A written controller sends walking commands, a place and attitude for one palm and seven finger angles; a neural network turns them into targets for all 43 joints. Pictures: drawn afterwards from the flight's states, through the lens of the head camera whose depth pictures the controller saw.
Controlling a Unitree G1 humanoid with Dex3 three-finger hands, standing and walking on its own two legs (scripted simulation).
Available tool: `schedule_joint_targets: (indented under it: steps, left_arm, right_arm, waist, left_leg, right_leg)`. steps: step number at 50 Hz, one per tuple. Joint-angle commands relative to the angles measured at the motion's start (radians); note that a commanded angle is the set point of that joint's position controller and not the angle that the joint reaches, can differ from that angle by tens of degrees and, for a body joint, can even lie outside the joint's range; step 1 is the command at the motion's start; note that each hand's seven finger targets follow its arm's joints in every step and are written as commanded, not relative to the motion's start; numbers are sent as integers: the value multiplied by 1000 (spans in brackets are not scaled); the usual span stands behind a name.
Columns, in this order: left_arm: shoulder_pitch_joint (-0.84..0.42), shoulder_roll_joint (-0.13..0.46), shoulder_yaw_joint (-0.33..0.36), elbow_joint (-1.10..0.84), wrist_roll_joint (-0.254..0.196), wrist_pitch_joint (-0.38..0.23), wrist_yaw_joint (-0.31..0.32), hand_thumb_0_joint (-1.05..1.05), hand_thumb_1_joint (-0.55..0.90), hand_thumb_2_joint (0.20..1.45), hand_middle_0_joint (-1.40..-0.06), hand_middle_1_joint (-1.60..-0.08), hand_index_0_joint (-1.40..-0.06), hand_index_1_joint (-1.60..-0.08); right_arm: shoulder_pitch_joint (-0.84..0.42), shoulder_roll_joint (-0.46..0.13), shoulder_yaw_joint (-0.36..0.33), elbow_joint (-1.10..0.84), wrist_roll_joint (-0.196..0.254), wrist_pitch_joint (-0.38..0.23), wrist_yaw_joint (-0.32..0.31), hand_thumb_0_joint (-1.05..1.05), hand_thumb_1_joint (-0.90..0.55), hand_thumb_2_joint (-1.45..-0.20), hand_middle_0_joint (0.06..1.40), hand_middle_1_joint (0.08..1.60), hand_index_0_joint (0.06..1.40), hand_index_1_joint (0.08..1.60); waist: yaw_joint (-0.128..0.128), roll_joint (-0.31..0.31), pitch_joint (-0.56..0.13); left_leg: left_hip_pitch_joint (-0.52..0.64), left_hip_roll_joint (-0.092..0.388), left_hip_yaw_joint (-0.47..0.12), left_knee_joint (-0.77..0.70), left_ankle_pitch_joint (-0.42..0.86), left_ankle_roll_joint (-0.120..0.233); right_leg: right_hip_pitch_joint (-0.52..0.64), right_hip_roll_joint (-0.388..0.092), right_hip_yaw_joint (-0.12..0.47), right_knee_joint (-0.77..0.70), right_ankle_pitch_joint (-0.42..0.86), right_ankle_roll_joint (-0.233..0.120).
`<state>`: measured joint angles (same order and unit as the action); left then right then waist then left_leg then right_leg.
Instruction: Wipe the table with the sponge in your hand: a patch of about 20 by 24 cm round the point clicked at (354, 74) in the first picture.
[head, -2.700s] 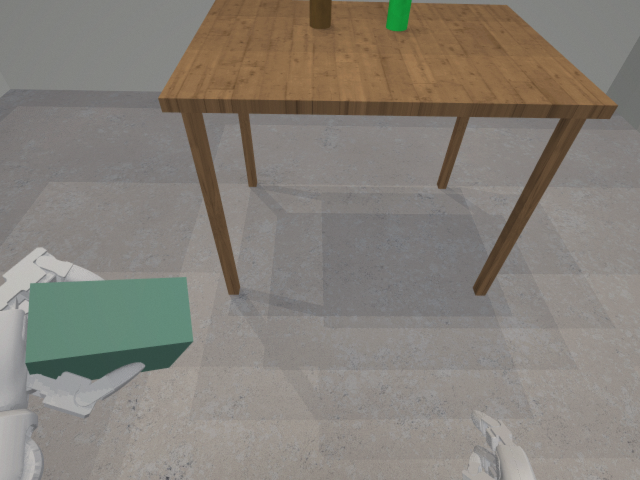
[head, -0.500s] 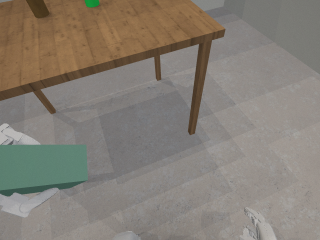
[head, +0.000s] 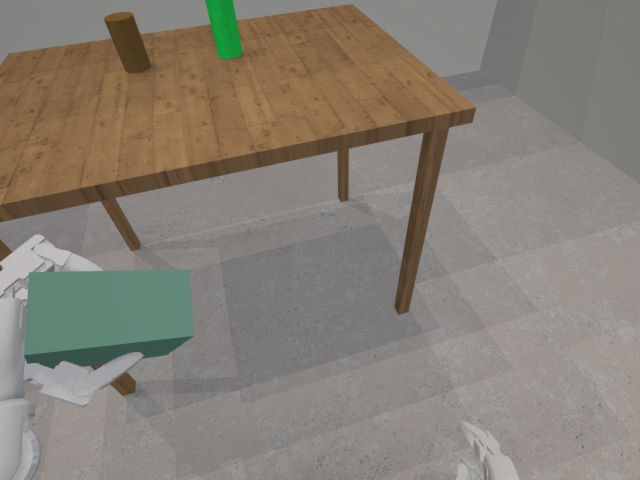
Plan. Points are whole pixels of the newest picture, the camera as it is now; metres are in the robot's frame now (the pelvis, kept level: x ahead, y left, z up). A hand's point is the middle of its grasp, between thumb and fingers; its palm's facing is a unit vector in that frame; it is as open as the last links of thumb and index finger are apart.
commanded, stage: take the last steps up to it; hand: left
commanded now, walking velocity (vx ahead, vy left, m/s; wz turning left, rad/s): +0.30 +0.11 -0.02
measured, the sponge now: (133, 319) +0.23 +0.20 +0.16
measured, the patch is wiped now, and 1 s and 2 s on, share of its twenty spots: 0.00 0.00 0.00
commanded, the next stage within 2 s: come to a stop and stand still in 0.98 s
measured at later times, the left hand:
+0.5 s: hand (117, 222) +0.34 +0.25 +0.18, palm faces +0.36 -0.82 -0.45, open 10.4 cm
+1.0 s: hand (148, 164) +0.45 +0.26 +0.18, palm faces +0.36 -0.82 -0.46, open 10.3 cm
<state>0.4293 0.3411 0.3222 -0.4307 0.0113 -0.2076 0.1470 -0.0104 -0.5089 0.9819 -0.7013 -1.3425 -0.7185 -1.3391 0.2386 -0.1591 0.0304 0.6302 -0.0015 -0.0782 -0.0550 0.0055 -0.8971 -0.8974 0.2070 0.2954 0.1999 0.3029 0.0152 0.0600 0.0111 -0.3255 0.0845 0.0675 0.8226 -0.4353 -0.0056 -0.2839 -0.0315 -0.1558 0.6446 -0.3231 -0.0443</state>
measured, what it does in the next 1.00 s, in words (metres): walks ahead: left foot, then right foot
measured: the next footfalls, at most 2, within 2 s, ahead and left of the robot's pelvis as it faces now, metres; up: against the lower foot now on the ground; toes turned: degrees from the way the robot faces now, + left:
left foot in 0.32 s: +0.17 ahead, +0.16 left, +0.00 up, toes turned +9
right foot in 0.60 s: +0.20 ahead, -0.09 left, +0.00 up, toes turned -12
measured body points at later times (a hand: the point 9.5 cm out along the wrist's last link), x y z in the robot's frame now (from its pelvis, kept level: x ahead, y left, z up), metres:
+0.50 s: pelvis +0.10 +0.02 +0.01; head +0.13 +0.02 +0.46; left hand +0.31 +0.30 +0.21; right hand +0.27 -0.20 -0.08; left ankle +0.13 +0.15 -0.72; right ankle +0.09 -0.08 -0.68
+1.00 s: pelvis +0.22 +0.03 +0.00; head +0.26 +0.04 +0.45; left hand +0.42 +0.30 +0.21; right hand +0.38 -0.24 -0.08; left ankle +0.28 +0.15 -0.73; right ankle +0.17 -0.08 -0.71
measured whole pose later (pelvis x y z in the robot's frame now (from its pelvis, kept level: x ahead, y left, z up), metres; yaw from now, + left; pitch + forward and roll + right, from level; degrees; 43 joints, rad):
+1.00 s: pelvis +0.22 +0.03 +0.00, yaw -2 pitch +0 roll +2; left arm 0.49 0.39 0.38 -0.57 0.00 -0.26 0.16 -0.01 -0.51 0.99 -0.70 -1.34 -0.72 -1.34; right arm 0.19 -0.24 -0.06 0.57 0.00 -0.05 -0.07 0.01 -0.90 -0.90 0.20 0.29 0.20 0.30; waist 0.00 -0.06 0.09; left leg -0.34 0.05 0.18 0.57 -0.18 0.01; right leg -0.26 -0.13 -0.11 0.77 -0.48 0.02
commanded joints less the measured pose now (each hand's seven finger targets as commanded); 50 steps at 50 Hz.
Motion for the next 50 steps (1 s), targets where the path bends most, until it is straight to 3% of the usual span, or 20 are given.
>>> schedule_joint_targets:
  steps: [1,5,9,14,15,17,19,24,29,30,31,32,35,38,42,46,47,48,49,50]
  left_arm:
    - [-123,206,142,-205,-31,-82,18,0,100,1300,-1200,-1600,-1200,-1600]
    - [-45,195,160,-223,-18,-113,20,0,100,1300,-1200,-1600,-1200,-1600]
    - [3,193,166,-276,-22,-103,38,0,100,1300,-1200,-1600,-1200,-1600]
    - [-23,194,162,-296,-24,-91,51,0,100,1300,-1200,-1600,-1200,-1600]
    - [-22,176,143,-288,-28,-92,47,0,100,1300,-1200,-1600,-1200,-1600]
    - [-52,191,151,-292,-30,-110,44,0,100,1300,-1200,-1600,-1200,-1600]
    - [-49,220,171,-278,-27,-101,32,0,100,1300,-1200,-1600,-1200,-1600]
    - [37,169,153,-364,-35,-101,28,0,100,1300,-1200,-1600,-1200,-1600]
    - [-2,167,157,-233,-28,-75,33,0,100,1300,-1200,-1600,-1200,-1600]
    - [-18,181,156,-203,-21,-68,32,0,100,1300,-1200,-1600,-1200,-1600]
    - [-46,223,181,-191,-22,-65,36,0,100,1300,-1200,-1600,-1200,-1600]
    - [-70,232,199,-179,-39,-67,33,0,100,1300,-1200,-1600,-1200,-1600]
    - [-76,216,185,-229,-30,-95,19,0,100,1300,-1200,-1600,-1200,-1600]
    - [-16,187,162,-237,-19,-111,23,0,100,1300,-1200,-1600,-1200,-1600]
    - [34,198,176,-323,-20,-107,43,0,100,1300,-1200,-1600,-1200,-1600]
    - [14,204,182,-356,-25,-100,54,0,100,1300,-1200,-1600,-1200,-1600]
    - [-3,209,185,-364,-27,-106,54,0,100,1300,-1200,-1600,-1200,-1600]
    - [-8,204,186,-369,-32,-113,53,0,100,1300,-1200,-1600,-1200,-1600]
    - [-4,205,177,-307,-30,-120,47,0,100,1300,-1200,-1600,-1200,-1600]
    - [-15,243,198,-316,-35,-120,37,0,100,1300,-1200,-1600,-1200,-1600]
  right_arm:
    - [-124,-133,-66,-130,2,-33,-3,0,-900,-900,200,300,200,300]
    - [-130,-120,-63,-139,-4,-11,-5,0,-900,-900,200,300,200,300]
    - [-121,-113,-71,-176,-7,-24,-2,0,-900,-900,200,300,200,300]
    - [-77,-135,-94,-183,-3,-35,-17,0,-900,-900,200,300,200,300]
    - [-64,-158,-106,-185,3,-37,-22,0,-900,-900,200,300,200,300]
    - [-77,-168,-107,-193,11,-39,-11,0,-900,-900,200,300,200,300]
    - [-98,-155,-102,-167,9,-46,-11,0,-900,-900,200,300,200,300]
    - [-101,-152,-92,-151,11,-83,-2,0,-900,-900,200,300,200,300]
    - [-99,-146,-85,-142,9,-70,-22,0,-900,-900,200,300,200,300]
    - [-93,-131,-84,-144,11,-59,-23,0,-900,-900,200,300,200,300]
    - [-112,-111,-72,-160,9,-50,-19,0,-900,-900,200,300,200,300]
    - [-120,-146,-92,-149,6,-54,-9,0,-900,-900,200,300,200,300]
    - [-137,-120,-62,-119,2,-26,-4,0,-900,-900,200,300,200,300]
    - [-133,-121,-63,-132,-4,-13,0,0,-900,-900,200,300,200,300]
    - [-129,-114,-75,-177,-8,-21,1,0,-900,-900,200,300,200,300]
    - [-89,-130,-96,-190,-1,-21,-17,0,-900,-900,200,300,200,300]
    - [-82,-148,-106,-195,3,-22,-22,0,-900,-900,200,300,200,300]
    - [-85,-173,-116,-198,10,-22,-19,0,-900,-900,200,300,200,300]
    - [-68,-165,-111,-198,14,-26,-10,0,-900,-900,200,300,200,300]
    - [-89,-163,-105,-190,1,-38,-15,0,-900,-900,200,300,200,300]
  waist:
    - [-14,-148,13]
    - [-22,-169,-71]
    - [13,-193,-103]
    - [-20,-141,-128]
    - [-41,-47,-148]
    - [-30,203,-174]
    - [-32,192,-85]
    - [-8,202,-87]
    - [-7,59,-97]
    - [-8,-115,-95]
    - [-4,-365,-75]
    - [6,-406,-78]
    - [-11,-170,-75]
    - [-20,-210,-92]
    - [11,-229,-130]
    - [-23,-135,-168]
    - [-33,-6,-188]
    - [-24,183,-213]
    - [-21,224,-195]
    - [-17,270,-170]
  left_leg:
    - [-399,24,-103,394,28,-17]
    - [-270,40,-31,106,111,-17]
    - [-147,-19,91,-144,141,0]
    - [147,-51,151,-387,262,16]
    - [293,15,51,-420,297,54]
    - [418,328,-409,-491,478,245]
    - [277,355,-427,-541,246,299]
    - [102,214,-72,-520,282,179]
    - [-5,141,23,-296,129,88]
    - [-108,68,76,-93,51,57]
    - [-331,-46,97,158,-102,13]
    - [-380,-26,-26,328,-88,-2]
    - [-388,21,-85,391,15,-22]
    - [-263,21,-12,151,81,-20]
    - [-115,-22,90,-149,131,-5]
    - [147,-54,133,-399,308,1]
    - [270,7,63,-415,378,34]
    - [395,199,-188,-406,618,132]
    - [364,306,-356,-462,633,215]
    - [333,342,-424,-482,584,252]
  right_leg:
    - [199,-387,564,-422,30,-180]
    - [232,-286,233,-326,436,-109]
    - [259,-267,223,-300,436,-108]
    - [165,-198,155,-108,393,-40]
    - [46,-157,116,57,342,-2]
    - [-263,-1,72,457,-319,55]
    - [-358,-74,157,547,-265,58]
    - [-121,-57,23,205,-101,72]
    - [146,-22,-14,-151,24,61]
    - [200,-137,183,-247,-26,4]
    - [286,-355,578,-360,22,-105]
    - [280,-430,684,-400,40,-145]
    - [269,-371,415,-313,365,-137]
    - [229,-305,190,-273,598,-89]
    - [257,-288,151,-235,597,-86]
    - [186,-215,97,-62,484,-20]
    - [86,-169,75,78,400,12]
    - [-112,-62,20,266,-11,60]
    - [-214,-12,58,427,-353,56]
    - [-277,-30,108,509,-344,59]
